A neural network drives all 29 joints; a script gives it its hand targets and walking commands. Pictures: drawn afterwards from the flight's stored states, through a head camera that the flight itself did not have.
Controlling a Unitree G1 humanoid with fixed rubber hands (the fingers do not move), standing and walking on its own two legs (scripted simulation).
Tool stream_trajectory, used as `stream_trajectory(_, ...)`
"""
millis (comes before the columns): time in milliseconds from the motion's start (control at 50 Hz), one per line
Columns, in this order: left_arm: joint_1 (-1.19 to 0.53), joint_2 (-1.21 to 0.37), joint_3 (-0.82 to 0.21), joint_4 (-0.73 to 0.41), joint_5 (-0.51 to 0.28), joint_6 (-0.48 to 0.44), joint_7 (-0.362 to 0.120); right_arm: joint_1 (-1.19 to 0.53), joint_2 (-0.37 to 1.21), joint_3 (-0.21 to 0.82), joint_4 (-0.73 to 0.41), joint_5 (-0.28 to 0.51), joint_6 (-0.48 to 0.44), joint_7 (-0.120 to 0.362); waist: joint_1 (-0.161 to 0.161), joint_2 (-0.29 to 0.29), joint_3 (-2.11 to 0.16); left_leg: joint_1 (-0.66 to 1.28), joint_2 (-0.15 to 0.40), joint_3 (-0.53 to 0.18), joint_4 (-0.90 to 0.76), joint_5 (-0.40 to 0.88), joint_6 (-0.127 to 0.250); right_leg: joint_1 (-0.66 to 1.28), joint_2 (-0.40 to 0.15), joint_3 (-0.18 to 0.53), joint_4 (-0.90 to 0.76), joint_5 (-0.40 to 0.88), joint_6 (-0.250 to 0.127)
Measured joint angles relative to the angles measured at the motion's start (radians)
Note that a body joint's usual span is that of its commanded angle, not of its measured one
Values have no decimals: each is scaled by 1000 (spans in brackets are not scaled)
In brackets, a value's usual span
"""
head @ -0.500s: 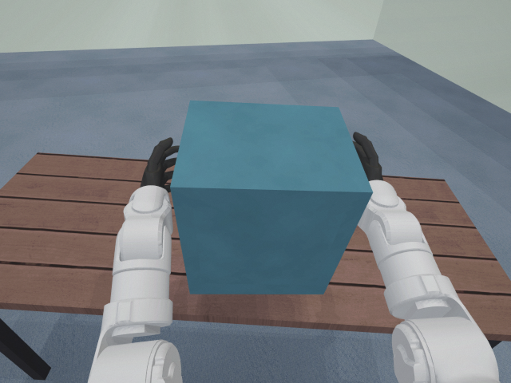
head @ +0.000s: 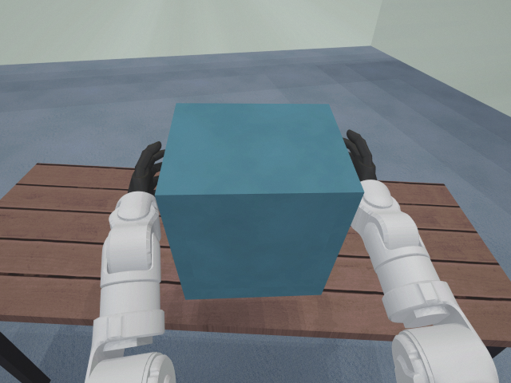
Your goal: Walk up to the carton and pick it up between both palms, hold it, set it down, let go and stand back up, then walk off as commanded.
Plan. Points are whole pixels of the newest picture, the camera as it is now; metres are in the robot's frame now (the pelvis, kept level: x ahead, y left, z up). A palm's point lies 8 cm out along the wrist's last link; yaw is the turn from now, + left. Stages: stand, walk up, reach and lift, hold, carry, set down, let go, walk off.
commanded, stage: reach and lift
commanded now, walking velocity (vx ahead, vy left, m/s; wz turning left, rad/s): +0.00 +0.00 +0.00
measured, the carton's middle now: (254, 206) +0.37 +0.00 +0.13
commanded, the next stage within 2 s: hold in 0.10 s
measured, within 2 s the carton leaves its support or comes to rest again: neither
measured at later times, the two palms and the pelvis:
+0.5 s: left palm (144, 186) +0.35 +0.16 +0.19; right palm (370, 167) +0.35 -0.17 +0.21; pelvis -0.01 -0.01 +0.00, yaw +0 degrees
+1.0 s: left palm (142, 184) +0.35 +0.16 +0.19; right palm (367, 169) +0.35 -0.17 +0.21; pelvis -0.01 +0.00 +0.00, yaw +0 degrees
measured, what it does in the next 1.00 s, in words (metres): stands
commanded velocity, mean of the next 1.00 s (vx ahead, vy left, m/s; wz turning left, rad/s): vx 0.00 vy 0.00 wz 0.00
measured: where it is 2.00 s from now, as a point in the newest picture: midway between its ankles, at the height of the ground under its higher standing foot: outside the picture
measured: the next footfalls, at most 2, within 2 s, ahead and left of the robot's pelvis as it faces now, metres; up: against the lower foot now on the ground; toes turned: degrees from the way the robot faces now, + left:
none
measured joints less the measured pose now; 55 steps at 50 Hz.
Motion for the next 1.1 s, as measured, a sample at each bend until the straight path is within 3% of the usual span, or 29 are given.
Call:
stream_trajectory(100,-4,-6,-5,-28,-11,15,10,9,-2,-11,-32,5,4,3,2,5,-7,-15,-2,4,7,3,3,-13,-2,6,0,8,2)
stream_trajectory(280,-85,-14,12,31,15,47,17,-61,-15,-49,32,-24,28,32,16,-2,-11,-26,4,18,-12,25,1,-42,4,21,5,23,-4)
stream_trajectory(420,-72,-13,18,9,11,51,17,-80,-22,-27,35,-9,36,26,13,-5,-31,-33,14,11,-9,24,-8,-43,15,15,-1,24,-13)
stream_trajectory(620,-70,5,36,0,24,78,-25,-83,-2,-15,40,-5,53,1,13,-4,-18,-8,9,-6,-17,25,-9,-12,11,-1,-4,16,-13)
stream_trajectory(1100,-58,-12,18,-46,29,99,-11,-65,-18,-17,-8,18,72,7,8,-4,-13,-11,8,5,-11,16,-6,-16,12,13,-2,12,-11)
